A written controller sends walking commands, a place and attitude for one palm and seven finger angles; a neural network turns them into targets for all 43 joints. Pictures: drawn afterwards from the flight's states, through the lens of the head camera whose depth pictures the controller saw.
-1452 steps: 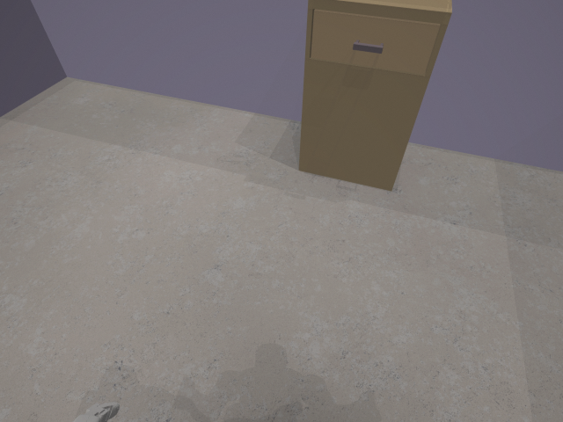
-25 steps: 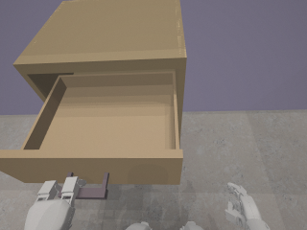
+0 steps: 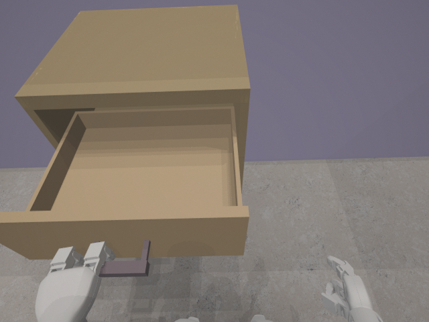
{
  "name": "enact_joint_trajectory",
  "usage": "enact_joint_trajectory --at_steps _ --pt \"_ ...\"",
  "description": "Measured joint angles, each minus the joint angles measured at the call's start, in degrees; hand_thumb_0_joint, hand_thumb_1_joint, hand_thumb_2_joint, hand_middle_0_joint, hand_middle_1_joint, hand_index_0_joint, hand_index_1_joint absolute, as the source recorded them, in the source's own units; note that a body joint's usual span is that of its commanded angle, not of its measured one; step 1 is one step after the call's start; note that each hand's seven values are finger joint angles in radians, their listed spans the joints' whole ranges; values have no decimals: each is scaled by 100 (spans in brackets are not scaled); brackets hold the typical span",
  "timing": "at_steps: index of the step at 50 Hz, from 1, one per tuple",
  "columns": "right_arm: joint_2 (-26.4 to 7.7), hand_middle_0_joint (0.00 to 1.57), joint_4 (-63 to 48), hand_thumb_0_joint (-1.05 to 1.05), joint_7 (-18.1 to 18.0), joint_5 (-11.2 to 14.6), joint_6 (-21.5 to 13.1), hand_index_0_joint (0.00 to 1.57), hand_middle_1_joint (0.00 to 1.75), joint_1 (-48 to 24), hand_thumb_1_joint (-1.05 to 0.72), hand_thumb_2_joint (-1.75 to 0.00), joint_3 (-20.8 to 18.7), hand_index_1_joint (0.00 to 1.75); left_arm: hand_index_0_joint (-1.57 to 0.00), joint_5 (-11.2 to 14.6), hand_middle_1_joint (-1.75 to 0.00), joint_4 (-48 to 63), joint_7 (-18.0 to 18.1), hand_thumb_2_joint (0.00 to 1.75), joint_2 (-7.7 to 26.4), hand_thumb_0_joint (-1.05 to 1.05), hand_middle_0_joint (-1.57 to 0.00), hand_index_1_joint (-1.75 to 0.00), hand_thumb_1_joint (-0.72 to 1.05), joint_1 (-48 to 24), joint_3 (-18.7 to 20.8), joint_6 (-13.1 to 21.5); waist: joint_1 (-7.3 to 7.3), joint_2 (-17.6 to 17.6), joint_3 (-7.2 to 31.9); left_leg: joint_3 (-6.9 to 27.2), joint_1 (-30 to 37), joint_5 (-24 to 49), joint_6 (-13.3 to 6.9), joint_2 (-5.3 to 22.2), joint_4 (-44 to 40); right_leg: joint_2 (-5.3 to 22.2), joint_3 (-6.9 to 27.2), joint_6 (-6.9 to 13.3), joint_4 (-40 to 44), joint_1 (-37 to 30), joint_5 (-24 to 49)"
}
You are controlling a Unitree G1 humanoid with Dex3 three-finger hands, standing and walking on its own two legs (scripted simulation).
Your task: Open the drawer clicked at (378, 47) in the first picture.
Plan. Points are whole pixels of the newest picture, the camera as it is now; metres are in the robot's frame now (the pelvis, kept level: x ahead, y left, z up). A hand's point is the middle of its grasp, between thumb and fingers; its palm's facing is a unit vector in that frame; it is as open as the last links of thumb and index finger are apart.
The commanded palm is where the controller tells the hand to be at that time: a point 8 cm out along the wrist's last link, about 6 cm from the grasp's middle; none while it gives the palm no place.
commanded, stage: lift the hand off the handle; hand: left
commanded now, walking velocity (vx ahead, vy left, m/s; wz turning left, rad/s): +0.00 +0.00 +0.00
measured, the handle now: (119, 257) +0.22 +0.21 +0.00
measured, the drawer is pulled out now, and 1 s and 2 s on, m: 0.28 0.27 0.27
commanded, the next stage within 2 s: draw the hand back to the body in 1.56 s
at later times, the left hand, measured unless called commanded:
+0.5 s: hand (90, 286) +0.17 +0.24 +0.00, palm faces -0.01 -0.11 -0.99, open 13.3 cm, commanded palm +0.15 +0.24 +0.07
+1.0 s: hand (73, 271) +0.18 +0.24 +0.07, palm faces +0.04 -0.10 -0.99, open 13.2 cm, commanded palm +0.15 +0.23 +0.14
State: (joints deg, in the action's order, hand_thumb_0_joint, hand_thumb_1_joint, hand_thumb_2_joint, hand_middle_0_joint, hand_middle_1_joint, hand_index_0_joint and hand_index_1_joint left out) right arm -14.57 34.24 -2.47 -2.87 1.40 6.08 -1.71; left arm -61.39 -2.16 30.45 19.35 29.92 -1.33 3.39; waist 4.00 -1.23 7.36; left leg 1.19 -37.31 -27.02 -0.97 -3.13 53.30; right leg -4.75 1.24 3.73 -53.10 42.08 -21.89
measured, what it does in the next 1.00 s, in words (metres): stands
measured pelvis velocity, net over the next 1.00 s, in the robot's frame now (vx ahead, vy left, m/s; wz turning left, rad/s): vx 0.02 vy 0.01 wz -0.02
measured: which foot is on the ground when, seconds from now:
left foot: down 0.00-1.00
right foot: down 0.00-1.00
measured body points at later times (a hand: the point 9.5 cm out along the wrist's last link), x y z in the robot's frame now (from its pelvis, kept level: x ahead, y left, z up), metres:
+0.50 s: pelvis +0.01 +0.02 +0.00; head +0.04 -0.01 +0.45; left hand +0.17 +0.25 +0.05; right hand +0.23 -0.18 -0.09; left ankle -0.01 +0.11 -0.69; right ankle +0.04 -0.08 -0.69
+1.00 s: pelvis +0.02 +0.01 +0.03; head +0.03 -0.03 +0.48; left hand +0.17 +0.24 +0.12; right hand +0.24 -0.19 -0.07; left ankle -0.01 +0.11 -0.69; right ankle +0.04 -0.08 -0.69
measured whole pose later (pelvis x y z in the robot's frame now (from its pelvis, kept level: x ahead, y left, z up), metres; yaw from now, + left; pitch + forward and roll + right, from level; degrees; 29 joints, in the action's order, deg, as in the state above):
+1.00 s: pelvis +0.02 +0.01 +0.03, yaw -1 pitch +4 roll +1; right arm -12.9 33.2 -0.3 -1.5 2.9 6.5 0.5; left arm -56.9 15.8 20.8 21.7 34.6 -4.4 -3.8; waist 6.6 -4.3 5.2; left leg 0.7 -22.3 -24.4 -1.7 -2.9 42.2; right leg -4.7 2.7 3.1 -42.9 27.4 -19.7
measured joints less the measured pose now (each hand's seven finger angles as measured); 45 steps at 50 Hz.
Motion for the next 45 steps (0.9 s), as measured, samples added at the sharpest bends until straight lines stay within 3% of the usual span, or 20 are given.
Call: enact_joint_trajectory --at_steps 6,14,21,34,45 --pt "57 20 86 1 88 -56 15 20 30 -48 -91 -90 -70 30 -33 -152 -121 -32 327 31 -197 0 -32 -123 -47 -184 -90 -16 70 -23 121 -71 -385 -172 -67 -61 361 44 45 -66 -377 399 -175" --pt "250 20 56 1 127 37 141 20 30 -30 -91 -90 98 30 -37 -126 -120 75 326 30 -333 0 -31 -126 -48 -158 -490 -550 118 -163 154 -99 -259 -211 -135 -116 335 95 83 -137 -372 273 -239" --pt "319 20 -57 1 102 83 164 20 30 2 -91 -90 241 30 -39 -13 -120 285 -62 30 -254 0 -31 -123 -48 -119 -651 -796 129 -133 78 -54 99 -110 -137 -112 51 102 64 -133 -80 -101 -151" --pt "129 20 -220 1 177 87 125 20 30 -25 -91 -90 170 30 -44 138 -120 1033 -484 30 23 0 -31 -123 -48 209 -569 -726 147 -174 -62 -35 760 6 -116 -55 -405 56 83 -108 378 -758 -27" --pt "166 20 -141 1 208 125 159 20 30 12 -91 -90 212 30 -44 315 -121 1525 -798 30 197 0 -32 -123 -49 403 -375 -699 221 -239 -174 -52 1277 173 -80 -4 -882 17 134 -71 797 -1239 126"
